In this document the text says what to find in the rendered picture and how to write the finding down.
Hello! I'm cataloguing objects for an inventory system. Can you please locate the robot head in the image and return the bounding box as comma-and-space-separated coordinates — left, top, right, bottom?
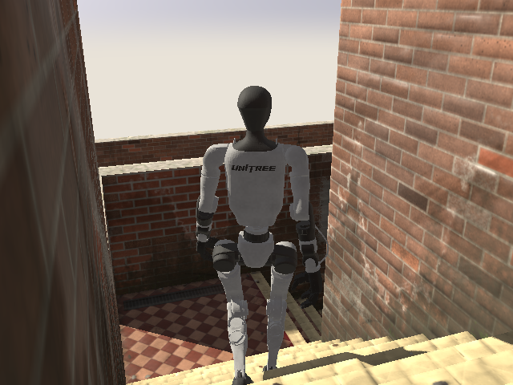
232, 86, 278, 152

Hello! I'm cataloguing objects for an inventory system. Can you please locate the robot right upper arm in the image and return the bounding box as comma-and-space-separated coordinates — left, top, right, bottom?
282, 144, 310, 221

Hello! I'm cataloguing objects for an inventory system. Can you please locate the left robot forearm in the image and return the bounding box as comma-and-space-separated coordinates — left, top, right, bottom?
196, 195, 214, 242

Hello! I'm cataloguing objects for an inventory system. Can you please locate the right robot hand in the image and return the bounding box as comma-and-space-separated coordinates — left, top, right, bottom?
291, 270, 322, 309

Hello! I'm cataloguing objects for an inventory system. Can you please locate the robot right foot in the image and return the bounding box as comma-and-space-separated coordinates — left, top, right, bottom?
262, 365, 277, 372

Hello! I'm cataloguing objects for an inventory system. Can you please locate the right robot forearm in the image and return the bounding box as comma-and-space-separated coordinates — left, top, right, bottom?
296, 201, 321, 273

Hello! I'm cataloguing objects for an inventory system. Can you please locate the left robot hand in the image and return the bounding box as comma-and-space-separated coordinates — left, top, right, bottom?
196, 237, 219, 261

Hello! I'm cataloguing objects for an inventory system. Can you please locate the robot left upper arm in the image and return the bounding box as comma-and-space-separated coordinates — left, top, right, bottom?
198, 144, 229, 213

